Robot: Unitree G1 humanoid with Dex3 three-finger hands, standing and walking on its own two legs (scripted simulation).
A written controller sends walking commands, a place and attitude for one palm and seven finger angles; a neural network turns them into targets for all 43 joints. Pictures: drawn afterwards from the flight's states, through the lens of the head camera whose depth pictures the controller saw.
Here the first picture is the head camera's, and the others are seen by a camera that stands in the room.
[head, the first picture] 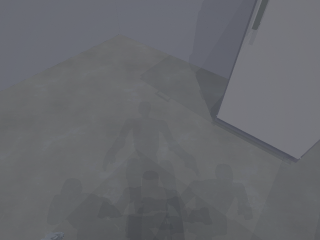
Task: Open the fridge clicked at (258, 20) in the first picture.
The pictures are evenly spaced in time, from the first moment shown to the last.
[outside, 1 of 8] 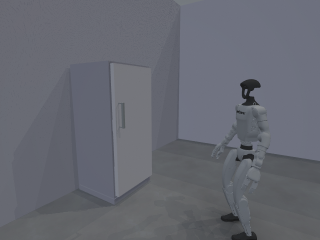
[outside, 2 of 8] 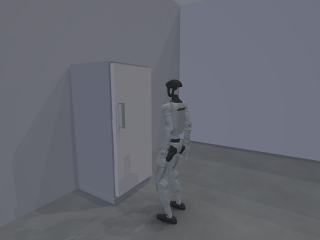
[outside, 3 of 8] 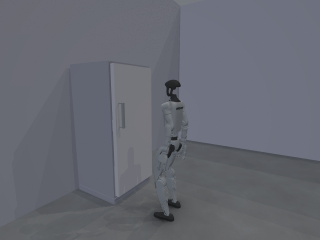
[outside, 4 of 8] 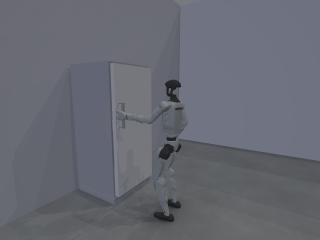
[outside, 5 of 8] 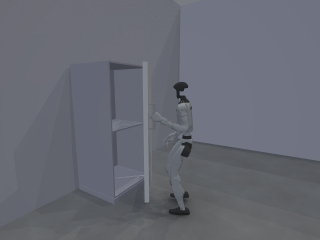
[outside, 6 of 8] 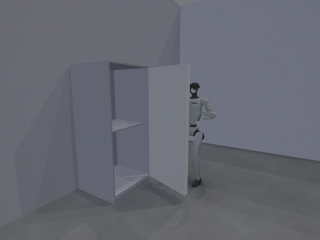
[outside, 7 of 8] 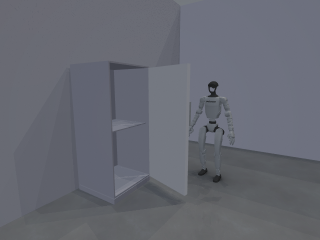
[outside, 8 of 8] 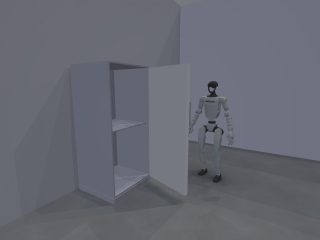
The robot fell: no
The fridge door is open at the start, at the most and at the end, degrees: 0 78 73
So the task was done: yes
